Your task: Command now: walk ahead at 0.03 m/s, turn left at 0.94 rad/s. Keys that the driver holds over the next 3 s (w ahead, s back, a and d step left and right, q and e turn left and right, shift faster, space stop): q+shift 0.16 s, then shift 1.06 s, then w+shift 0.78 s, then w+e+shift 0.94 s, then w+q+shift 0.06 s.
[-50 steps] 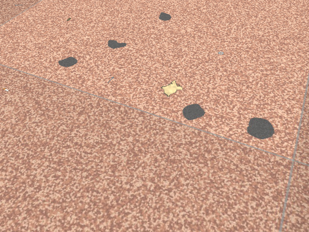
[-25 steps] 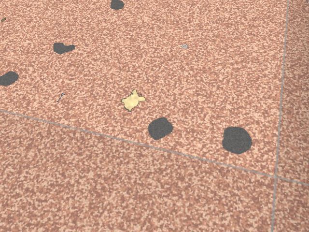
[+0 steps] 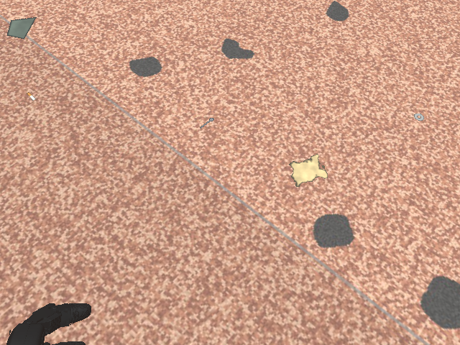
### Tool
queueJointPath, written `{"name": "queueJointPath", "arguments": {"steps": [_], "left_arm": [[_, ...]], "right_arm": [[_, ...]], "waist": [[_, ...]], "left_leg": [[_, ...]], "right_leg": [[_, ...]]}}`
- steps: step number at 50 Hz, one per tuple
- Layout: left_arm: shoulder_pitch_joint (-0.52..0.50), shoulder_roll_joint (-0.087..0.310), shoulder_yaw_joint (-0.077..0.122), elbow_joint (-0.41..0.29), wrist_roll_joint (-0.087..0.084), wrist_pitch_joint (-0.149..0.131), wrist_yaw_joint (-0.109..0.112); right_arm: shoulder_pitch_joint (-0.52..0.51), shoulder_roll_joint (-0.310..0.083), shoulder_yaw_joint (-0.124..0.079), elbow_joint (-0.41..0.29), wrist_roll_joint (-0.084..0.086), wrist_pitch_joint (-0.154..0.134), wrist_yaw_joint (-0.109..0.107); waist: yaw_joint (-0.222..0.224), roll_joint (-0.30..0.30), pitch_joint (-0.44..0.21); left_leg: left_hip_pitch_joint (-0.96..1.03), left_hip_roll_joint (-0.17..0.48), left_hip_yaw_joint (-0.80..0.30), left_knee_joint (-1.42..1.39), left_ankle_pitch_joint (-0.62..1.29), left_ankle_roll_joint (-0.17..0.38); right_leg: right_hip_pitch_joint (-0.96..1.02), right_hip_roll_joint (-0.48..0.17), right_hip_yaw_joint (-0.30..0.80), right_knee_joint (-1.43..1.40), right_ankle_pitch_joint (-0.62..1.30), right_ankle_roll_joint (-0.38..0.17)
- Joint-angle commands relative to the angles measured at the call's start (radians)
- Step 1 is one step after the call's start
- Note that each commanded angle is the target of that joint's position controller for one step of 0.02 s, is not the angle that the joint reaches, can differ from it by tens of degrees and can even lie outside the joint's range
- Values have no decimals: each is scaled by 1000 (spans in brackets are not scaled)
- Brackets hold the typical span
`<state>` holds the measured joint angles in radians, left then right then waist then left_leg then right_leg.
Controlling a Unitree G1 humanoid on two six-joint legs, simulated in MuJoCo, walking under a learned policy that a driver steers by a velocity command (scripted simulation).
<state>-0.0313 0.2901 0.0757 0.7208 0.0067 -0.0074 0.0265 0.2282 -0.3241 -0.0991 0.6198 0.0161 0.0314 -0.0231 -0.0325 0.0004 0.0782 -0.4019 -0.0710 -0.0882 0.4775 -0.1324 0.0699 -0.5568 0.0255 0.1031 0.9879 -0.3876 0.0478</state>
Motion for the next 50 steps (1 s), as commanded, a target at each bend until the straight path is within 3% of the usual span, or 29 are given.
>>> {"name": "queueJointPath", "arguments": {"steps": [1,7,10,11,12,13,14,15,17,20,23,26,28,29,30,31,32,33,36,39,50], "left_arm": [[16,51,11,-35,-9,-10,-2],[36,87,24,-20,-15,-16,-21],[141,114,39,13,-10,-27,-31],[153,160,51,12,2,-23,-28],[114,237,61,-1,25,-9,-21],[99,196,53,-20,46,-16,-20],[58,144,37,-43,32,-18,-14],[35,114,27,-46,13,-14,-10],[66,110,16,-36,-7,-8,-2],[141,117,13,-12,0,3,0],[149,134,14,-6,1,9,-3],[179,158,17,8,-10,15,-10],[184,143,7,21,-25,15,-13],[221,131,2,35,-29,8,-15],[233,102,-11,32,-8,-6,-22],[252,46,-27,25,12,-24,-31],[195,68,-28,29,23,-28,-30],[158,81,-25,31,25,-27,-32],[159,89,-24,49,13,-13,-25],[170,85,-26,76,9,-8,-21],[167,94,-25,169,0,1,-4]], "right_arm": [[-48,-175,-53,-106,4,-2,-26],[-75,-169,-54,-139,2,19,-20],[-119,-143,-41,-153,11,26,-15],[-72,-97,-25,-147,5,29,-12],[-27,-60,-12,-162,5,25,-9],[-18,-145,-32,-158,-17,7,-5],[-13,-196,-47,-128,-14,4,-2],[-17,-188,-47,-104,-12,10,-3],[-28,-122,-24,-97,-12,18,-4],[-84,-76,1,-114,1,10,-2],[-102,-44,22,-111,-6,9,-2],[-89,-58,22,-83,1,10,-2],[-33,-46,24,-42,-4,10,1],[-34,-66,23,-38,-9,10,0],[-31,-111,18,-48,-19,12,-6],[-74,-153,11,-44,-36,15,-5],[-103,-73,28,-51,-40,8,6],[-102,-39,38,-41,-45,-1,14],[-70,-62,37,-15,-40,-23,18],[-52,-45,45,1,-36,-29,16],[-20,-41,48,65,-31,-36,11]], "waist": [[37,86,-251],[18,179,-215],[61,183,-227],[38,74,-244],[-26,-226,-195],[-15,-261,-177],[-18,-171,-159],[-16,-112,-133],[9,-84,-114],[48,-124,-132],[61,-181,-160],[74,-209,-162],[38,-185,-156],[47,-158,-163],[63,-53,-201],[112,150,-200],[74,134,-191],[61,111,-170],[56,109,-111],[58,87,-88],[56,16,-94]], "left_leg": [[251,208,-327,-108,185,143],[179,172,-440,-97,31,108],[131,123,-422,-10,27,60],[53,56,-351,112,-177,20],[-138,-115,-147,311,-464,-37],[-187,-59,-133,560,-492,-82],[-174,-26,-135,657,-424,-98],[-164,-16,-118,693,-366,-114],[-186,-21,-102,746,-309,-137],[-173,-4,-54,608,-303,-154],[-40,45,-3,370,-331,-157],[84,46,57,149,-272,-148],[213,34,82,-117,-78,-113],[299,61,41,-169,8,-81],[402,166,-65,-134,186,-44],[357,246,-139,-72,259,29],[275,241,-134,-83,148,53],[257,200,-111,-86,52,28],[197,161,-88,-88,39,-12],[173,151,-81,-86,44,-17],[185,116,-50,-72,98,-27]], "right_leg": [[-5,34,26,-148,57,22],[122,56,40,-344,87,9],[311,12,12,-587,228,-26],[418,-131,125,-648,247,-77],[460,-315,382,-712,352,-218],[393,-417,526,-731,369,-329],[363,-378,425,-704,360,-322],[347,-303,312,-684,335,-275],[374,-249,234,-672,374,-256],[461,-218,158,-659,463,-266],[468,-219,119,-643,487,-266],[452,-229,119,-620,533,-266],[418,-211,96,-577,564,-232],[367,-199,88,-569,523,-186],[292,-162,39,-509,415,-119],[249,-69,-63,-510,202,-55],[317,-74,-68,-531,172,-18],[337,-68,-72,-535,224,-3],[359,-71,-71,-526,289,-12],[379,-71,-72,-528,297,-16],[422,-79,-70,-536,343,-11]]}}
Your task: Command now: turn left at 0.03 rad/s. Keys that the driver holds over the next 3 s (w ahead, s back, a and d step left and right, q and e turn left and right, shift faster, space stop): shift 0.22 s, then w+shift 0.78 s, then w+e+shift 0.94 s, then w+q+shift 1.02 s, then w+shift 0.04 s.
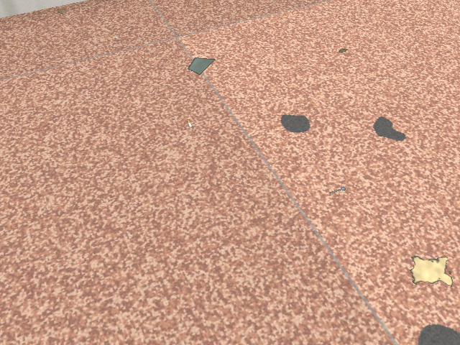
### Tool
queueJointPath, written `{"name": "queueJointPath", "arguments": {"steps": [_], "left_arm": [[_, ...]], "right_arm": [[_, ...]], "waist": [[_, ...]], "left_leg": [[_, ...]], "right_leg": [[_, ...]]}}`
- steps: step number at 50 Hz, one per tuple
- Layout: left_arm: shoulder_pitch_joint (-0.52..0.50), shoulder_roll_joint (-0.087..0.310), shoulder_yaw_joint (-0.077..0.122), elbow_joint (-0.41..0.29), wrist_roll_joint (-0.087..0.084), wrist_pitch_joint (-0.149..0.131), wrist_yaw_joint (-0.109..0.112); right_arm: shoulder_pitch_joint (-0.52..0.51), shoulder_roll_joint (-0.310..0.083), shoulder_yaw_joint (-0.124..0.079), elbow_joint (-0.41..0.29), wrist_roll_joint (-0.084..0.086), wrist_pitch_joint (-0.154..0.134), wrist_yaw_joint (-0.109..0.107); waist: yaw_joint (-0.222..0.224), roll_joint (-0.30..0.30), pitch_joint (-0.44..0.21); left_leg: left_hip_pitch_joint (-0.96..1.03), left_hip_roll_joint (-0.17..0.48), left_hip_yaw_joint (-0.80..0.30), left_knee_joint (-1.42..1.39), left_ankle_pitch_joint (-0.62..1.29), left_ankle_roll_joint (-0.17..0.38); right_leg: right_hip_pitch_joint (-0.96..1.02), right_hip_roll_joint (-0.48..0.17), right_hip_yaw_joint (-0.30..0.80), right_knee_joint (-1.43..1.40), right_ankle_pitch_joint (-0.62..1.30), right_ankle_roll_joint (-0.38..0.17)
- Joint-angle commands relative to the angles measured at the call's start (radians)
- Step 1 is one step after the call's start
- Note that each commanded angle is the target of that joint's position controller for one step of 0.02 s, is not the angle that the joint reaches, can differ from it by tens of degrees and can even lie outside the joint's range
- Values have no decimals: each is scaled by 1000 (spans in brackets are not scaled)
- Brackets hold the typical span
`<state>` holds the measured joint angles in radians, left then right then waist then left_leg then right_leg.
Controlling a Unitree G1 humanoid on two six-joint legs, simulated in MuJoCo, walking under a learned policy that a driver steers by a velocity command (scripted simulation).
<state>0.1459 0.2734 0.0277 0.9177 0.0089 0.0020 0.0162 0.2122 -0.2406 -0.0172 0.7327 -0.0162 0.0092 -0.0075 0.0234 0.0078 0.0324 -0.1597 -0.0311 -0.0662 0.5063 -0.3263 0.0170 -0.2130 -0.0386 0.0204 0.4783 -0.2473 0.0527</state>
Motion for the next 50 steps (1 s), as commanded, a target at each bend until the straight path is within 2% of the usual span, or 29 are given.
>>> {"name": "queueJointPath", "arguments": {"steps": [1,11,12,13,14,15,16,17,18,20,22,24,25,26,27,28,30,31,32,34,37,40,43,44,46,47,48,49,50], "left_arm": [[-11,112,23,-19,-3,-8,8],[-8,112,21,62,-6,-2,18],[21,105,22,79,-12,0,19],[15,102,23,80,-23,-2,16],[-48,103,24,50,-28,-13,10],[-121,77,15,4,-44,-36,0],[-173,90,17,-30,-56,-61,-7],[-171,102,21,-39,-63,-86,-18],[-144,99,22,-36,-61,-106,-28],[-99,91,18,-25,-54,-126,-46],[24,78,19,30,-42,-128,-55],[254,105,43,115,-41,-115,-42],[432,149,62,149,-43,-115,-33],[513,243,66,135,-25,-124,-34],[402,186,44,97,-8,-140,-51],[292,163,33,64,-11,-147,-53],[223,113,11,38,0,-140,-59],[205,91,2,33,8,-132,-59],[209,77,-6,34,6,-129,-55],[251,85,-7,43,-6,-132,-42],[305,84,-14,51,-12,-131,-21],[387,78,-22,62,-20,-126,-7],[427,90,-20,62,-23,-112,-2],[427,102,-17,59,-22,-107,-1],[431,145,-3,58,-2,-94,3],[434,163,4,62,14,-83,6],[414,183,13,61,28,-67,8],[343,196,16,39,34,-55,12],[383,63,-11,-17,45,-68,5]], "right_arm": [[-1,-124,-34,-40,2,-14,-5],[33,-123,-32,49,6,-14,-14],[70,-141,-40,71,13,-10,-18],[93,-172,-51,78,24,-5,-18],[134,-202,-60,81,30,-9,-18],[148,-245,-72,83,39,-25,-17],[141,-240,-71,80,39,-47,-18],[124,-208,-64,73,32,-69,-17],[107,-187,-60,63,33,-81,-14],[74,-194,-64,45,48,-82,-6],[27,-218,-70,27,51,-72,-2],[21,-180,-54,17,33,-74,2],[-28,-118,-34,-3,22,-85,6],[-27,-2,-5,-65,21,-109,7],[3,-34,-10,-87,85,-131,5],[-45,-87,-16,-102,101,-142,9],[-47,-102,-19,-86,50,-138,12],[-42,-99,-22,-87,39,-129,19],[-34,-95,-22,-81,40,-115,27],[-58,-88,-23,-86,38,-100,26],[-191,-71,-16,-135,38,-108,27],[-317,-33,-4,-178,50,-126,54],[-398,-31,-3,-213,57,-140,86],[-414,-41,-6,-224,58,-143,93],[-404,-80,-20,-244,59,-140,92],[-331,-118,-36,-237,62,-132,83],[-150,-166,-59,-191,68,-118,68],[123,-206,-81,-111,73,-101,47],[298,-278,-94,-44,45,-90,30]], "waist": [[-1,7,-49],[-1,5,-37],[-7,28,-75],[-25,64,-38],[-60,117,40],[-78,208,122],[-87,216,187],[-76,192,196],[-60,160,163],[-41,132,82],[26,128,13],[124,67,-33],[219,-65,-61],[188,-351,-120],[125,-268,-85],[86,-172,23],[38,-73,34],[12,-86,57],[2,-110,69],[6,-90,96],[36,-53,128],[73,-57,151],[69,-64,163],[57,-81,152],[9,-149,80],[-49,-193,11],[-145,-233,-97],[-285,-220,-216],[-243,18,-393]], "left_leg": [[-54,74,-68,-100,297,25],[-45,53,-40,-100,304,14],[-24,42,-38,-117,74,32],[-40,67,-98,-166,-295,72],[-55,152,-239,-262,-565,129],[-66,277,-431,-379,-677,201],[-66,355,-541,-435,-604,245],[10,382,-556,-436,-489,253],[83,377,-515,-414,-396,238],[91,309,-339,-374,-228,177],[-89,206,-171,-312,-181,144],[-310,148,-98,-140,-114,127],[-457,79,-12,205,28,77],[-655,-26,5,632,-212,31],[-811,-20,-108,804,-151,56],[-929,67,-94,858,-54,85],[-837,154,-52,779,100,84],[-780,175,-43,724,153,71],[-746,179,-26,694,191,55],[-763,172,9,631,270,20],[-728,148,69,420,404,-7],[-640,110,123,225,512,1],[-589,77,135,63,504,26],[-557,54,148,30,472,39],[-458,-13,187,34,367,68],[-368,-43,197,52,299,89],[-179,-59,193,75,252,118],[165,-2,135,73,264,151],[605,223,-227,122,-56,207]], "right_leg": [[80,-15,13,-26,204,-16],[80,-9,6,-33,200,-21],[74,34,-46,10,-8,-26],[-10,66,-80,75,-228,-37],[-154,73,-83,163,-324,-46],[-268,61,-76,279,-256,-66],[-373,0,-2,373,-244,-94],[-473,-43,40,423,-244,-119],[-518,-73,52,416,-227,-136],[-384,-75,14,236,-169,-140],[-44,10,-107,100,-15,-102],[291,88,-175,105,21,-67],[459,-16,-5,27,-82,-112],[513,-278,531,-164,-417,-241],[455,-378,858,-329,-704,-337],[395,-392,770,-331,-682,-322],[264,-290,505,-300,-434,-267],[183,-241,413,-316,-366,-245],[141,-209,348,-339,-314,-233],[124,-182,256,-385,-186,-241],[102,-148,127,-442,30,-233],[131,-143,47,-490,170,-223],[252,-166,-5,-470,311,-211],[298,-175,-19,-435,458,-208],[400,-207,-29,-304,958,-205],[448,-224,-27,-186,1197,-197],[440,-236,-28,16,1359,-189],[249,-213,-50,315,1298,-162],[-153,-84,-14,705,609,-155]]}}
Over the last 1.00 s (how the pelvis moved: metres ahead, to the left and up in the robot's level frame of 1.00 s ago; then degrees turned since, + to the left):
0.04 -0.01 0.00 21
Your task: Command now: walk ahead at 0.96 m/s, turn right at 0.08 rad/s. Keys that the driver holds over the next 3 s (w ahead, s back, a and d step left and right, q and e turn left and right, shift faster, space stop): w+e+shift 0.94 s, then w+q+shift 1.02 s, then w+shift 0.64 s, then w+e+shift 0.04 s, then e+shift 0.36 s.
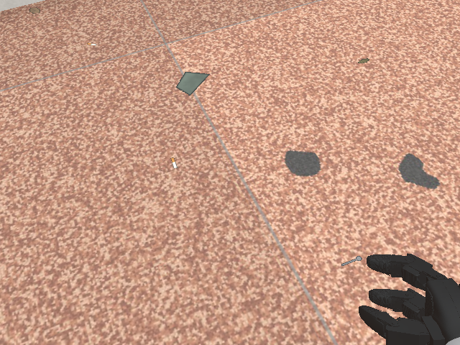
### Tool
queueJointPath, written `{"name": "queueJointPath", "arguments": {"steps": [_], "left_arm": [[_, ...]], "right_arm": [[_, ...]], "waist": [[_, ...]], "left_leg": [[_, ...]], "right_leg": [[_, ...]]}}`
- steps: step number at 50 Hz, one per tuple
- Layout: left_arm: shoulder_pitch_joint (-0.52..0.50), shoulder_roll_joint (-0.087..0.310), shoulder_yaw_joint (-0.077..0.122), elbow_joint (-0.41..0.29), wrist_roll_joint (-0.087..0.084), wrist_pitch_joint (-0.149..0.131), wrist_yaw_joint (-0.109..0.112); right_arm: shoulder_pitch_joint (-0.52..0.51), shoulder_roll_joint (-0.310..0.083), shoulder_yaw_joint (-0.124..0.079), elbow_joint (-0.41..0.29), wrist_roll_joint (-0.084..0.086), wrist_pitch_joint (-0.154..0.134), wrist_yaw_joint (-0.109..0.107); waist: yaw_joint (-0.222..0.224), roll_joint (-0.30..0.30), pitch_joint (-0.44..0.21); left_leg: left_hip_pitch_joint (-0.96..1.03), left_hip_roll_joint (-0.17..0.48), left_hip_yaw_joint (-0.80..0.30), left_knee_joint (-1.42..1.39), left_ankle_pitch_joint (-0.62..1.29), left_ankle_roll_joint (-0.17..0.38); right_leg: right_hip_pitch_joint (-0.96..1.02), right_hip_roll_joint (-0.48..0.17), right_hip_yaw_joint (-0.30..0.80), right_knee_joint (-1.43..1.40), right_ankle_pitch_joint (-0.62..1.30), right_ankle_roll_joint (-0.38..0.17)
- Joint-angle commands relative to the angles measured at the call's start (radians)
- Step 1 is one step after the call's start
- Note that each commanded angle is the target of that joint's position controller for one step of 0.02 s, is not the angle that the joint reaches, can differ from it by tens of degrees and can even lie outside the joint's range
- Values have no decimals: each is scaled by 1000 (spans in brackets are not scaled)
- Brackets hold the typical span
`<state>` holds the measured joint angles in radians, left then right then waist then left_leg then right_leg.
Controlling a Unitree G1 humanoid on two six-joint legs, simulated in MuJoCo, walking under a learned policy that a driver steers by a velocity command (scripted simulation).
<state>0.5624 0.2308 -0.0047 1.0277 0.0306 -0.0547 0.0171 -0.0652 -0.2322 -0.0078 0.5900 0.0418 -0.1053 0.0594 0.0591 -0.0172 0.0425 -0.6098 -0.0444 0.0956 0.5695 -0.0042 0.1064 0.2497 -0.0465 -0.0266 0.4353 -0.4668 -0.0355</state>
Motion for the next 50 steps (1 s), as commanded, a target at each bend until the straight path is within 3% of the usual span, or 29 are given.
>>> {"name": "queueJointPath", "arguments": {"steps": [1,2,3,4,6,7,9,11,14,17,19,21,22,23,24,25,26,27,28,31,35,37,42,44,45,46,47,48,50], "left_arm": [[76,-5,-12,-122,-39,-58,-19],[-88,148,31,-159,-95,-86,-24],[-210,158,36,-204,-121,-93,-24],[-254,123,31,-220,-107,-92,-20],[-187,85,40,-203,-90,-47,-21],[-161,63,40,-196,-89,-22,-20],[-194,47,39,-217,-84,12,-14],[-285,57,39,-265,-71,19,-10],[-388,67,38,-308,-57,0,-28],[-519,59,32,-370,-63,-22,-68],[-533,101,50,-402,-69,-29,-93],[-380,171,87,-394,-87,-14,-96],[-188,233,117,-356,-86,5,-89],[56,307,157,-293,-81,26,-71],[78,363,175,-273,-76,52,-51],[-47,334,139,-335,-33,16,-57],[-47,229,126,-365,-26,-4,-59],[-65,200,118,-351,-18,-28,-66],[-131,175,109,-359,-28,-46,-74],[-263,172,104,-396,-47,-46,-52],[-216,155,98,-375,-63,-33,-8],[-193,170,105,-361,-63,-20,-2],[-160,161,118,-325,-82,-14,7],[-200,170,123,-335,-62,-3,2],[-260,134,103,-372,-29,0,-10],[-59,-29,60,-398,-46,-3,-18],[-38,42,42,-415,-115,-5,-10],[-154,123,55,-393,-101,1,-2],[-361,130,57,-431,-37,-16,-10]], "right_arm": [[580,-271,-101,110,-24,4,-23],[536,-165,-82,128,-38,2,-33],[484,-133,-74,136,-51,-4,-36],[417,-129,-73,151,-58,-17,-31],[323,-56,-55,176,-76,-36,-23],[294,-44,-55,189,-59,-37,-19],[263,-59,-59,208,-40,-40,-18],[255,-84,-62,212,-54,-46,-27],[308,-113,-62,218,-61,-54,-49],[392,-172,-67,234,-51,-41,-68],[406,-225,-76,226,-58,-17,-83],[380,-292,-94,203,-62,25,-101],[321,-313,-101,180,-57,38,-99],[256,-301,-99,156,-45,36,-90],[225,-136,-56,122,-46,-6,-68],[416,-25,-12,43,-18,-63,-42],[279,-137,-23,24,-9,-99,-33],[190,-150,-31,-12,13,-104,-36],[197,-139,-29,0,-11,-94,-49],[248,-153,-44,18,-51,-49,-57],[29,-89,-26,-65,-71,-32,-69],[-46,-61,-23,-98,-59,-34,-64],[-64,-162,-76,-123,-1,-55,-58],[150,-225,-117,-82,8,-65,-64],[403,-244,-126,-43,8,-55,-74],[518,-315,-129,-18,-38,-48,-70],[504,-292,-126,-4,-44,-46,-46],[454,-187,-110,-21,-38,-35,-50],[449,-165,-98,45,-58,-13,-46]], "waist": [[-195,326,-595],[-235,235,-405],[-218,140,-228],[-159,-16,-137],[-50,36,-61],[-27,60,-31],[-8,70,56],[-14,59,114],[-52,3,124],[-99,-29,138],[-77,25,84],[33,128,-34],[140,164,-126],[254,129,-214],[208,-256,-141],[-15,-395,-352],[74,-163,-361],[31,-9,-176],[-34,147,-119],[-121,106,-9],[-41,39,68],[9,-19,54],[16,-99,7],[-116,-113,-131],[-244,-113,-312],[-133,304,-505],[-129,525,-499],[-183,331,-317],[-183,31,-94]], "left_leg": [[1248,436,-959,-180,-822,264],[1121,388,-919,-298,-838,182],[935,370,-718,-310,-645,144],[744,342,-594,-342,-475,121],[508,292,-396,-382,-341,97],[440,281,-322,-414,-306,88],[330,270,-182,-464,-213,57],[273,226,-47,-495,-106,39],[333,184,85,-509,10,19],[512,220,135,-493,181,-29],[661,237,165,-383,623,-65],[751,272,167,-125,1096,-72],[694,289,150,99,1190,-55],[516,250,135,419,1043,-55],[172,10,115,951,-120,-104],[-203,-84,-178,1181,-568,-104],[-227,-17,-284,1094,-452,-31],[-246,9,-262,974,-398,-14],[-177,64,-268,861,-350,-18],[-15,117,-262,660,-301,-94],[70,87,-171,266,-69,-167],[173,37,-140,74,78,-178],[248,22,-220,-113,70,-172],[458,26,-191,-101,-9,-127],[784,129,-251,17,-129,-91],[1174,398,-760,-94,-485,58],[1187,505,-1134,-257,-911,121],[1037,423,-999,-300,-905,87],[735,297,-683,-306,-501,53]], "right_leg": [[-889,96,195,1019,35,-50],[-999,28,220,1061,70,-84],[-1025,-12,190,1056,116,-85],[-983,-55,182,988,160,-80],[-869,-127,192,923,232,-59],[-849,-146,185,903,221,-48],[-895,-165,168,876,239,-26],[-942,-156,148,775,366,-9],[-947,-116,60,565,606,-13],[-954,-74,-21,343,701,-53],[-889,11,-113,268,654,-82],[-722,98,-167,310,477,-113],[-506,114,-148,351,392,-146],[-170,112,-67,280,389,-181],[1,24,140,228,442,-253],[227,-189,836,-10,-19,-494],[189,-198,947,-178,-242,-421],[9,-184,899,-236,-209,-363],[-147,-157,816,-220,-124,-327],[-458,-23,575,-229,131,-309],[-647,76,393,-221,342,-265],[-692,103,371,-204,310,-215],[-463,39,510,-63,291,-161],[-384,53,483,181,599,-114],[-516,68,425,470,599,-81],[-855,197,326,849,-99,-39],[-1072,104,252,1037,-69,-29],[-1114,56,209,1063,51,-23],[-1044,24,155,971,115,-29]]}}
Over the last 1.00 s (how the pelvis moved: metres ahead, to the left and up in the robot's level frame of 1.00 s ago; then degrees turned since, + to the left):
0.40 -0.06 -0.04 0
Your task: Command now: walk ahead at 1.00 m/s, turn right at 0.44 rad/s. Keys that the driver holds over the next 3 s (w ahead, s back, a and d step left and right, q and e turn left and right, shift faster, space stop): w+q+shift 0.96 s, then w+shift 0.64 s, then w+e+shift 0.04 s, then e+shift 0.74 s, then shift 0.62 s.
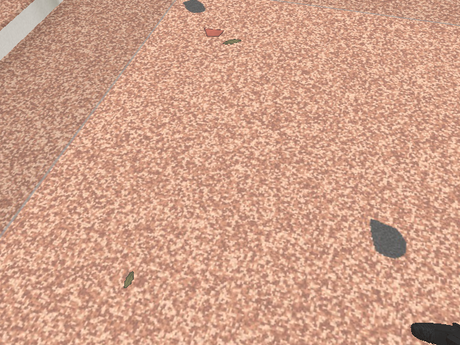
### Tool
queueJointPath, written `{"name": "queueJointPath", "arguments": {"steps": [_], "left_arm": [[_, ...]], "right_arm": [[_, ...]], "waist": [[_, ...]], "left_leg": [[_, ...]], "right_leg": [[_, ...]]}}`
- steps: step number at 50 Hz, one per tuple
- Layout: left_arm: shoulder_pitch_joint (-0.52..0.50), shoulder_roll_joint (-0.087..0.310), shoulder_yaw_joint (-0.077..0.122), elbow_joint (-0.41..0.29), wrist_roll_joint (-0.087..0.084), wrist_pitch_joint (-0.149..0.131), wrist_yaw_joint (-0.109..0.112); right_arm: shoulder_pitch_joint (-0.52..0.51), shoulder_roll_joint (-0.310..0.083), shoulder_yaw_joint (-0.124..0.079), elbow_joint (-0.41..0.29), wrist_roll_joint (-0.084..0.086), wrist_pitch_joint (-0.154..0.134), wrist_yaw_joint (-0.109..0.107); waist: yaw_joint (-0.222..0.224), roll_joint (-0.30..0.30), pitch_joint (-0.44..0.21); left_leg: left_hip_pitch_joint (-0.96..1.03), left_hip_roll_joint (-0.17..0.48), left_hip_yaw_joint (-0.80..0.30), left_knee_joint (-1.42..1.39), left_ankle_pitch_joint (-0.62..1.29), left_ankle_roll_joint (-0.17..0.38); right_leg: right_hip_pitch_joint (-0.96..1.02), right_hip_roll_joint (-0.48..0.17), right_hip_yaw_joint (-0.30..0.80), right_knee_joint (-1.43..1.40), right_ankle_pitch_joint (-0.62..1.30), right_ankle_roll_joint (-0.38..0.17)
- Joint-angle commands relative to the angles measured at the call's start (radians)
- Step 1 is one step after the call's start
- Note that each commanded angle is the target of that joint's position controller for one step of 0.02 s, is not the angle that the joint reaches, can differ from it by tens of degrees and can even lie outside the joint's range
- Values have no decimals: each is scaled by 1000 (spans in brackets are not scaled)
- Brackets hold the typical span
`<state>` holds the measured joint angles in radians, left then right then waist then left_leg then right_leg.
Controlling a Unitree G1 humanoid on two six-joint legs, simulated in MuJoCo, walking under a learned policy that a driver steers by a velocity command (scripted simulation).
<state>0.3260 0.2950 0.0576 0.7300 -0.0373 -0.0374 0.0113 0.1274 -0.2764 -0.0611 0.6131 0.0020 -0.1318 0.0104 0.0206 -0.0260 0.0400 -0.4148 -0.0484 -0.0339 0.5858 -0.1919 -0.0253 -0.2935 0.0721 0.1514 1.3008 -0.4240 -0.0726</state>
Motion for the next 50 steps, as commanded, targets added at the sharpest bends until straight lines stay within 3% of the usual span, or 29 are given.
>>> {"name": "queueJointPath", "arguments": {"steps": [1,3,4,7,9,13,15,16,17,18,19,20,21,22,24,28,32,34,36,37,38,39,40,41,42,43,44,46,50], "left_arm": [[-156,38,-9,-159,28,-44,-12],[-162,-2,-21,-168,13,-49,-20],[-162,-11,-26,-172,18,-52,-22],[-257,-11,-45,-214,43,-80,-41],[-324,8,-45,-224,42,-95,-55],[-342,78,-9,-227,17,-102,-46],[-167,139,33,-198,18,-101,-27],[60,188,54,-167,29,-94,-10],[168,277,67,-134,53,-79,-16],[162,213,57,-121,42,-76,-22],[114,151,42,-106,28,-74,-17],[74,106,29,-89,35,-70,-15],[25,65,20,-78,52,-68,-18],[-22,35,14,-66,64,-71,-19],[-94,10,15,-49,47,-76,-20],[-150,77,35,-33,44,-91,-3],[-81,168,54,-4,39,-89,0],[-55,234,67,1,37,-72,-4],[-62,288,79,-11,26,-41,-4],[-92,288,77,-29,24,-37,-3],[-80,191,48,-23,29,-53,-3],[66,5,-11,-97,43,-95,-18],[-21,109,-11,-147,16,-139,-22],[-171,165,3,-174,-16,-154,-18],[-196,141,-4,-178,-9,-155,-9],[-174,123,-7,-158,21,-146,-1],[-127,126,-1,-142,32,-128,-3],[-125,128,6,-133,43,-98,-4],[-335,40,-24,-201,66,-95,-14]], "right_arm": [[244,-109,-36,44,-27,11,5],[242,-38,-8,78,-8,8,19],[241,-33,-4,86,8,9,22],[224,-117,-25,83,31,12,5],[223,-167,-38,80,36,13,-3],[311,-158,-27,115,48,27,-5],[323,-162,-21,123,32,35,-2],[289,-124,-4,91,9,32,-2],[425,24,38,59,43,19,-7],[397,-33,31,60,84,21,-19],[285,-74,18,48,85,28,-26],[230,-75,17,43,63,38,-26],[192,-66,13,37,42,49,-21],[189,-43,11,30,40,66,-11],[170,-3,17,13,53,101,2],[106,-18,21,-21,28,112,23],[-53,-50,19,-51,24,96,61],[-48,-102,-2,-61,37,95,66],[134,-184,-41,-34,55,109,60],[369,-259,-82,29,49,121,51],[480,-299,-101,82,59,136,30],[347,-379,-92,35,37,122,30],[343,-304,-76,-19,21,97,37],[343,-256,-68,-9,12,74,36],[298,-242,-61,-1,7,54,40],[231,-217,-52,-10,2,44,39],[177,-202,-47,-25,-11,39,31],[147,-159,-32,-22,6,42,17],[179,-139,-24,16,25,50,-25]], "waist": [[-105,54,-42],[-51,108,-13],[-29,112,-4],[-21,76,52],[-37,73,52],[-26,102,36],[91,101,-94],[202,53,-246],[129,-274,-458],[135,-286,-395],[137,-203,-207],[110,-105,-121],[72,-63,-54],[25,-81,-7],[-30,-93,45],[-72,-22,83],[-16,63,114],[-46,-3,61],[-168,-96,-57],[-282,-86,-169],[-300,64,-159],[-67,440,-232],[-135,278,-401],[-155,130,-225],[-93,-17,-118],[-38,-57,-74],[10,-21,-51],[33,11,6],[-45,34,79]], "left_leg": [[446,269,-486,-330,-226,203],[365,227,-416,-363,-122,233],[341,228,-420,-374,-94,254],[225,242,-383,-418,-43,277],[97,215,-305,-440,-3,252],[106,224,-282,-389,74,201],[88,150,-209,-69,359,141],[-90,108,-169,260,252,100],[-336,27,-110,636,-296,63],[-471,66,-121,809,-272,67],[-558,105,-86,872,-201,66],[-541,149,-66,860,-146,67],[-491,177,-67,817,-114,67],[-441,204,-82,788,-99,67],[-418,242,-88,738,-121,61],[-404,247,-62,579,115,46],[-231,168,95,248,320,103],[-131,77,186,206,248,141],[85,-7,231,227,79,187],[410,-34,197,192,65,230],[668,12,50,142,66,269],[856,203,-514,-22,-126,456],[889,314,-870,-284,-531,495],[734,307,-867,-379,-581,422],[552,288,-807,-381,-493,389],[399,249,-706,-353,-368,377],[272,200,-624,-344,-294,378],[144,143,-491,-374,-196,368],[-27,34,-257,-367,20,307]], "right_leg": [[-471,-113,-7,48,78,0],[-429,-139,-23,-65,56,-8],[-433,-154,-33,-131,41,-3],[-391,-176,-48,-409,179,36],[-200,-131,-87,-562,337,63],[51,-81,-100,-724,392,67],[312,-70,-125,-738,319,31],[598,-220,18,-717,181,-17],[843,-496,539,-865,-207,-157],[769,-504,751,-1020,-436,-169],[651,-480,602,-1033,-336,-144],[528,-455,445,-1024,-161,-131],[396,-411,321,-1039,-24,-120],[289,-384,222,-1066,56,-109],[184,-383,69,-1116,179,-88],[127,-342,-197,-1181,358,-58],[188,-291,-372,-1210,501,-8],[315,-304,-396,-1092,1025,6],[366,-330,-401,-768,1469,7],[227,-318,-380,-477,1462,12],[-57,-198,-360,-63,692,66],[-450,-6,-208,341,-174,101],[-545,-25,3,331,-88,57],[-579,-62,-4,237,-1,31],[-535,-98,-3,129,55,27],[-448,-134,8,51,85,36],[-369,-153,25,-2,108,53],[-317,-172,7,-139,109,88],[-204,-129,-101,-537,470,147]]}}
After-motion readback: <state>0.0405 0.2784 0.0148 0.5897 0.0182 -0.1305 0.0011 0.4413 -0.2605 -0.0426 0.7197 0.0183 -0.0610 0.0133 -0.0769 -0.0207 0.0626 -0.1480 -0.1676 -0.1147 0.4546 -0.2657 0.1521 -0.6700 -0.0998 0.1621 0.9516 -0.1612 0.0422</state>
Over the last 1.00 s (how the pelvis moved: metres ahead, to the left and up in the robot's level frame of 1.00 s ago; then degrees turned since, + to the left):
0.88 -0.20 0.02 -47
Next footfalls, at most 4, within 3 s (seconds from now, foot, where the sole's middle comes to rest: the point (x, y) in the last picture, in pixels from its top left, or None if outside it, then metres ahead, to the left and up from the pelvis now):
0.32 right None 0.44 -0.15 -0.76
0.76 left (181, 247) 0.77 0.23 -0.76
1.20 right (162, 146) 1.21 0.34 -0.76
1.70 left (40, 125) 1.33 0.85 -0.76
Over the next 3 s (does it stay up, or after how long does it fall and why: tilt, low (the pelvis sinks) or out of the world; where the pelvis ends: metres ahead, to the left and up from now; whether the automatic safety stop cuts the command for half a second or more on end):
stays up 1.54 0.88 0.02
